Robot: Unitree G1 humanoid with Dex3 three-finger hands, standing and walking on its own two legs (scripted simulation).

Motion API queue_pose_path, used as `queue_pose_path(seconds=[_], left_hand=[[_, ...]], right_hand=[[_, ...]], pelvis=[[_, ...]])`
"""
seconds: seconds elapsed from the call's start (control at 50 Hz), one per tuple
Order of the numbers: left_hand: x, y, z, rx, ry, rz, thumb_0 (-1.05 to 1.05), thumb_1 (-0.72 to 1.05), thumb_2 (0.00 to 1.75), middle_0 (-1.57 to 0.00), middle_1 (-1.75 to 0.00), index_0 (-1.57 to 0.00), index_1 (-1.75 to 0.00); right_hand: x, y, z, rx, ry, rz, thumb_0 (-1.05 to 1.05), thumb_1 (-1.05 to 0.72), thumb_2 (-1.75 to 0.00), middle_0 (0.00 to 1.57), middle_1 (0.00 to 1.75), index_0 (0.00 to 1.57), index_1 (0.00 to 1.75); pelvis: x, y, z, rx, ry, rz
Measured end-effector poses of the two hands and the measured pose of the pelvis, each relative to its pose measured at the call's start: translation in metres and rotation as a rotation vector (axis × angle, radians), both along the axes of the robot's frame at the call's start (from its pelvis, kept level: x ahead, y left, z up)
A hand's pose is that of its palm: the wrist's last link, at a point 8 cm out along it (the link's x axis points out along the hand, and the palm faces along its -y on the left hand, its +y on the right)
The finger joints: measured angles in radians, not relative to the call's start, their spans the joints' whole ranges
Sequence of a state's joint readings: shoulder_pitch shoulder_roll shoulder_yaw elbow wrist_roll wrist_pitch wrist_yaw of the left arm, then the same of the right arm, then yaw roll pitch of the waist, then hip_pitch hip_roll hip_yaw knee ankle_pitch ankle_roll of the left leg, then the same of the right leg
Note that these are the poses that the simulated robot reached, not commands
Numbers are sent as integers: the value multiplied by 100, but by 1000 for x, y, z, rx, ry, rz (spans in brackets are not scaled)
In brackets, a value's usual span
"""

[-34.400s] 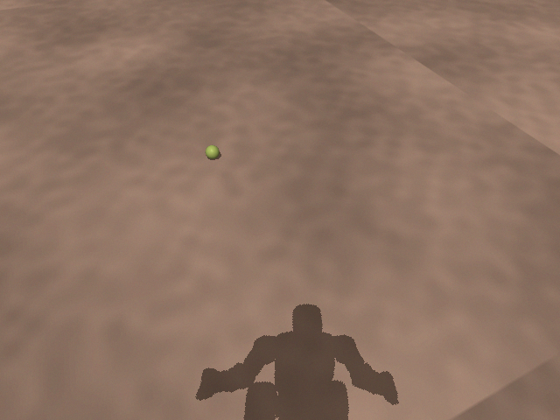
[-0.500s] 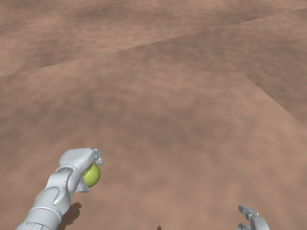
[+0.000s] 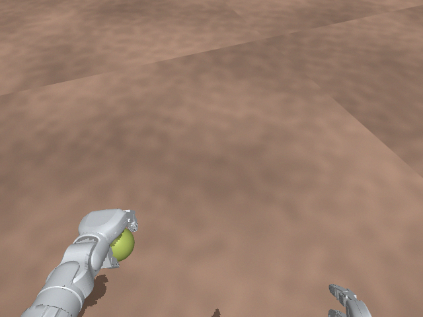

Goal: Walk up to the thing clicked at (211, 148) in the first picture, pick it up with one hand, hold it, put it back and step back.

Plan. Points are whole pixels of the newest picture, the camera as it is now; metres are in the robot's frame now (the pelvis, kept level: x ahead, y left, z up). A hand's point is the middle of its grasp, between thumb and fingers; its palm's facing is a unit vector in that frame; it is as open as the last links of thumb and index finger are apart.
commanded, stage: crouch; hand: left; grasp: from above
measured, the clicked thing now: (116, 243) +0.31 +0.23 -0.09
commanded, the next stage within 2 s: lower in 1.72 s
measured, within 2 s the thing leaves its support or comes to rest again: neither
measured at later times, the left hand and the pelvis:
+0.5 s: hand (133, 255) +0.35 +0.25 -0.30, palm faces -0.41 +0.02 -0.91, open 9.8 cm; pelvis -0.05 +0.01 -0.18, yaw +0 degrees
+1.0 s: hand (144, 266) +0.38 +0.26 -0.49, palm faces -0.42 -0.02 -0.91, open 9.7 cm; pelvis -0.07 +0.01 -0.33, yaw -3 degrees
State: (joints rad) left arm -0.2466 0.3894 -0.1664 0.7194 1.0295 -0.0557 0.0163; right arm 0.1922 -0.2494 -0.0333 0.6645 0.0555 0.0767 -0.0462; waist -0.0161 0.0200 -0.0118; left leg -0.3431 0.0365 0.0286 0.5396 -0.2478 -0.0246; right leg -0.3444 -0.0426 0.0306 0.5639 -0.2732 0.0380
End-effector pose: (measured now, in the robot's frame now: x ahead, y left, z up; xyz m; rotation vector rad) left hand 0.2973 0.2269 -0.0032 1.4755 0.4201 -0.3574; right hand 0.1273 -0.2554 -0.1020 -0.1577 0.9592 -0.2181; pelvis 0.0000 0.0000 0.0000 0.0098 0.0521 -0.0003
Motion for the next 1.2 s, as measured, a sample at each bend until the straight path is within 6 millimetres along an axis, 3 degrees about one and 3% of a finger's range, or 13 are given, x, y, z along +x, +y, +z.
queue_pose_path(seconds=[0.08,0.18,0.36,0.48,0.58,0.7,0.86,1.04,1.2], left_hand=[[-1,4,-30,26,5,-17,0,2,60,-58,-75,-63,-72],[8,9,-74,69,-32,-37,0,1,63,-57,-76,-62,-73],[41,15,-165,103,-67,-23,1,1,63,-55,-78,-61,-75],[58,18,-225,102,-75,0,0,2,63,-55,-78,-61,-75],[63,24,-273,102,-45,12,0,2,62,-55,-78,-62,-75],[63,30,-333,78,0,19,0,2,61,-55,-78,-62,-74],[75,32,-396,47,-38,-7,0,2,59,-57,-76,-64,-72],[91,38,-436,70,-62,28,0,1,58,-59,-75,-66,-71],[97,41,-459,64,-35,47,0,1,59,-59,-74,-66,-70]], right_hand=[[-8,-5,-10,-28,44,20,1,-91,-90,20,30,20,30],[-27,-16,-40,-68,117,27,1,-91,-90,20,30,21,30],[-87,-24,-117,-121,265,-24,1,-91,-90,20,30,20,29],[-130,-16,-173,-119,358,-63,1,-91,-90,20,30,20,29],[-152,-6,-217,-94,407,-69,1,-91,-89,20,30,21,29],[-158,1,-261,-73,428,-33,1,-90,-89,21,30,21,29],[-142,-7,-305,-106,427,45,0,-90,-89,21,30,21,29],[-134,-16,-336,-125,418,85,0,-91,-90,20,30,21,29],[-151,-15,-358,-105,454,82,0,-92,-90,20,30,21,29]], pelvis=[[-7,-1,-11,-4,60,8],[-17,0,-41,-17,167,17],[-36,7,-115,-39,351,16],[-48,11,-167,-50,447,8],[-56,13,-206,-55,503,5],[-62,12,-249,-64,557,5],[-64,8,-299,-81,596,1],[-68,8,-336,-93,599,-10],[-72,7,-360,-94,587,-21]])
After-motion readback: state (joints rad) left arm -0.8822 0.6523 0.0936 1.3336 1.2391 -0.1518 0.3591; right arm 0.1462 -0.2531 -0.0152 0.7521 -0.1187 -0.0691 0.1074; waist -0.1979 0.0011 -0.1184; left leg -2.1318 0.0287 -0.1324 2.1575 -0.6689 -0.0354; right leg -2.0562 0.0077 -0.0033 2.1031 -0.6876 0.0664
